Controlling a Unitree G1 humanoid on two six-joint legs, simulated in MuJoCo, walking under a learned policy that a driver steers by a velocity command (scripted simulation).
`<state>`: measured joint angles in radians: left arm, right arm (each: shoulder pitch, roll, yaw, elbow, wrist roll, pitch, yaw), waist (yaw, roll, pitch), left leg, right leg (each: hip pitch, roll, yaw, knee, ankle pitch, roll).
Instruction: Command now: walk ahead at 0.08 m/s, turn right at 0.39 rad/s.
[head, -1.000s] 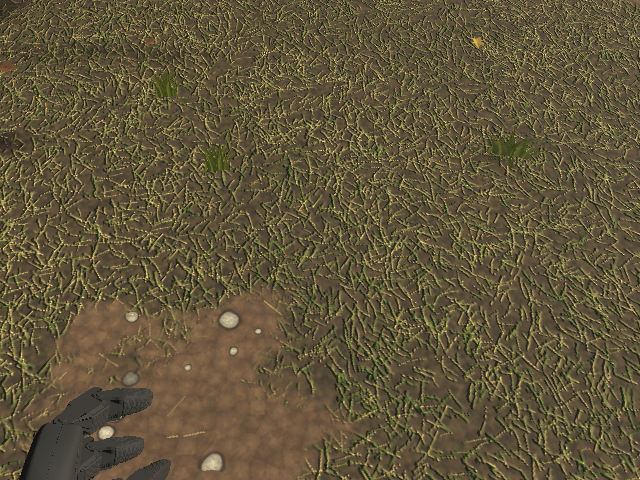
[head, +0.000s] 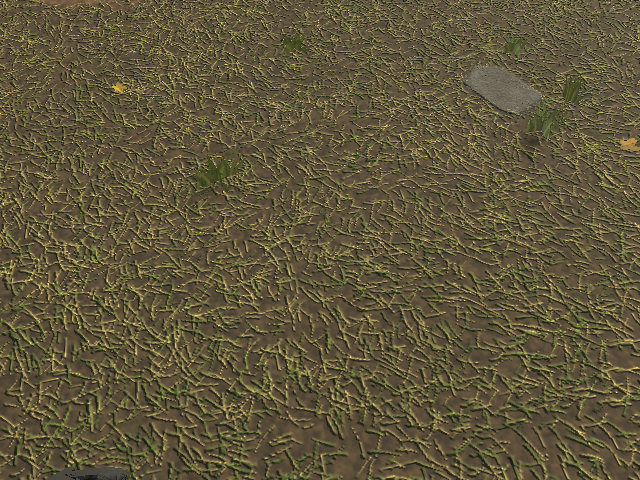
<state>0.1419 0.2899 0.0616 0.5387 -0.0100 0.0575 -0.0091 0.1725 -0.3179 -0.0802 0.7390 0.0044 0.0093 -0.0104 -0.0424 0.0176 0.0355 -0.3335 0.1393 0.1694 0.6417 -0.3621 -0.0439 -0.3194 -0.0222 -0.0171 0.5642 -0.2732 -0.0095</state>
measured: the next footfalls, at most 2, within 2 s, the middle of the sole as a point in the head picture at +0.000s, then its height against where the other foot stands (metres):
left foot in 0.50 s outside the picture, level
right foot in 1.00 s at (347, 337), level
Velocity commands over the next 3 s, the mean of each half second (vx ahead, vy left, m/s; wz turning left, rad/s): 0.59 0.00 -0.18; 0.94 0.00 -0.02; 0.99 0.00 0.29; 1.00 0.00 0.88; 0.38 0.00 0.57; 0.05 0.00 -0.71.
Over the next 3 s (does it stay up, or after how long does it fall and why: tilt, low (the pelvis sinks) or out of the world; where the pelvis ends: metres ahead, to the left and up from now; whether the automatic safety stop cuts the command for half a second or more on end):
stays up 1.80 0.33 0.02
